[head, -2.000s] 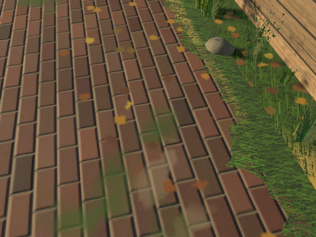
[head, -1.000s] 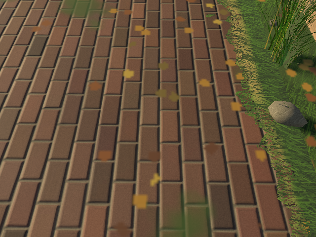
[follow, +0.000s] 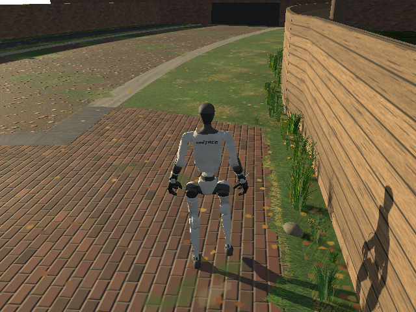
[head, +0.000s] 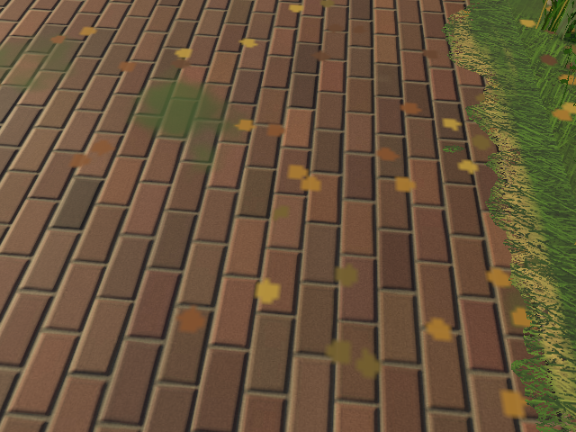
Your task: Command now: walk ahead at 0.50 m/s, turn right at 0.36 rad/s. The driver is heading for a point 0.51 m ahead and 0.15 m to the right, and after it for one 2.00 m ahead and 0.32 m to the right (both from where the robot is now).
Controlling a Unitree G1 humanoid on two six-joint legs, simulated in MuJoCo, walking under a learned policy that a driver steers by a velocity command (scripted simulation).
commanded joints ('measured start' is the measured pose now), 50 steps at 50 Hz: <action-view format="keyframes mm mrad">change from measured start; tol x32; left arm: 1 20 38 13 -54 7 6 0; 50 -48 38 6 -228 42 -50 2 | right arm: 1 -48 -131 -34 -47 -5 -26 -12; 50 8 -171 -28 -91 29 10 -10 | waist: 1 29 102 8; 18 146 -99 -404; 50 9 142 -41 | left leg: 1 34 295 -150 -207 226 162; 10 243 320 34 -156 326 99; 15 220 280 117 351 880 17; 17 -493 -3 11 1053 -354 -102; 18 -607 20 -216 1117 -386 -73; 39 -66 64 -140 141 145 27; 41 486 395 -800 42 -48 295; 50 39 204 -475 -111 165 212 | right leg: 1 -87 -41 63 -73 146 14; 11 -90 14 -93 -464 213 -58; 15 369 163 -183 -538 122 -158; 18 1055 -245 753 -792 -63 -436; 26 380 -55 230 -870 373 -308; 39 520 -15 210 -524 450 -147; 42 -136 148 84 199 -291 -20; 50 8 46 -9 -222 -59 24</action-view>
